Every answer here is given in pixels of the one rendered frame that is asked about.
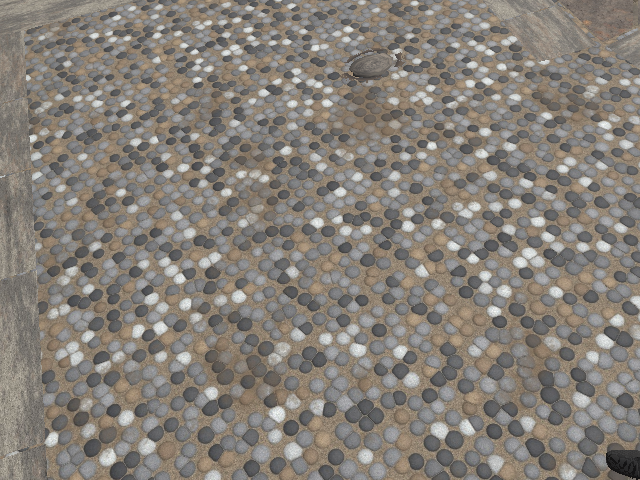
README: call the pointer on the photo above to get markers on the robot right hand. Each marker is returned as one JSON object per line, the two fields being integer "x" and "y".
{"x": 625, "y": 462}

